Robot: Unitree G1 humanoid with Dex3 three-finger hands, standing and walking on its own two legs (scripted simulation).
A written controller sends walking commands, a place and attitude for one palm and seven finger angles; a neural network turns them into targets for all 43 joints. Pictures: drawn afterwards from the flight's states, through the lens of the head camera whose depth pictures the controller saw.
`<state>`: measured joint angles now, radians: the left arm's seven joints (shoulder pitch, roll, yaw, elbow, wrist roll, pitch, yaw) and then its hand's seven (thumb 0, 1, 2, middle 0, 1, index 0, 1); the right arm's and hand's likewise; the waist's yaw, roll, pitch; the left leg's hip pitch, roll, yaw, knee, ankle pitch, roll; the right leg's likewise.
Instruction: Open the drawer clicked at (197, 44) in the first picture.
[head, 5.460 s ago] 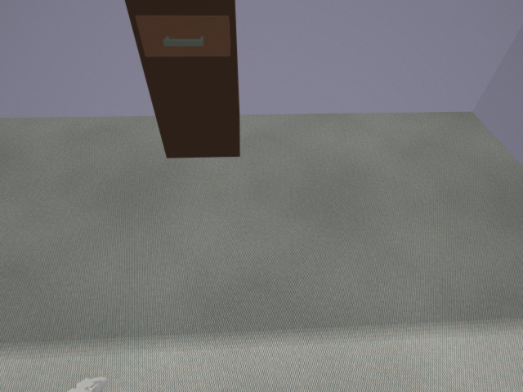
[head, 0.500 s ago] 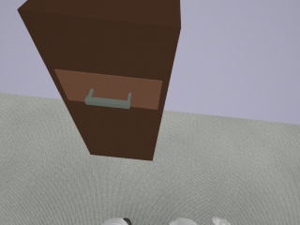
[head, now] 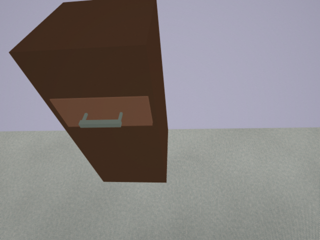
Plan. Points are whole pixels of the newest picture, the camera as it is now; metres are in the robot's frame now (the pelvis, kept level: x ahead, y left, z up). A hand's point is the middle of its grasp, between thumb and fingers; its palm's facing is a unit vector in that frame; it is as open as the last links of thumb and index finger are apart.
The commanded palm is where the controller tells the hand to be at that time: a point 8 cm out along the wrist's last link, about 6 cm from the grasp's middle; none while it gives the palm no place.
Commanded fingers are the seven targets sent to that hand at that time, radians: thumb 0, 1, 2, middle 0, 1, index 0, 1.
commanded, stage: come to a stop and stand still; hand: left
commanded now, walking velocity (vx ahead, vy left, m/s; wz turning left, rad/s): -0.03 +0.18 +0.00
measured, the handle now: (101, 119) +0.57 +0.28 -0.09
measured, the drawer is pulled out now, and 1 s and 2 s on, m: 0.00 0.00 0.00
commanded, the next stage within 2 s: look again from close up in 0.66 s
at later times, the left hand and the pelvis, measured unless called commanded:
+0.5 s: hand out of the picture +0.00 +0.24 -0.19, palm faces +0.09 -0.97 -0.22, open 7.3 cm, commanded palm none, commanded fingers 0.00 0.90 0.90 -0.20 -0.30 -0.20 -0.30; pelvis +0.01 +0.06 -0.02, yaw +1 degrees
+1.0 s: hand out of the picture +0.04 +0.25 -0.19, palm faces -0.01 -0.97 -0.24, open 7.3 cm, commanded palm none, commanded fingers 0.00 0.90 0.90 -0.20 -0.30 -0.20 -0.30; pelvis +0.01 +0.07 -0.02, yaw +0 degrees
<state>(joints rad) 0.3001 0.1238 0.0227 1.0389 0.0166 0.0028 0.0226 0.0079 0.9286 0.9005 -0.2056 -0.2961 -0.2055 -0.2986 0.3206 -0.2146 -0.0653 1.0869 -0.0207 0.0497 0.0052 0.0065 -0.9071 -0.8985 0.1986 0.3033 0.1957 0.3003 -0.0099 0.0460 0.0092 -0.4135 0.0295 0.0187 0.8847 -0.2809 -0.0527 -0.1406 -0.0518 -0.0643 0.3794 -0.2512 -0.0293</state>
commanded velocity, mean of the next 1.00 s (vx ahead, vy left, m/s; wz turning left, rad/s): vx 0.00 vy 0.01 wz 0.00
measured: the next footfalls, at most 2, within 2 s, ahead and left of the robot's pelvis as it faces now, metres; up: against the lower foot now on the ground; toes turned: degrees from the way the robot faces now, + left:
left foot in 0.30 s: +0.01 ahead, +0.18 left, +0.00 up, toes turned +3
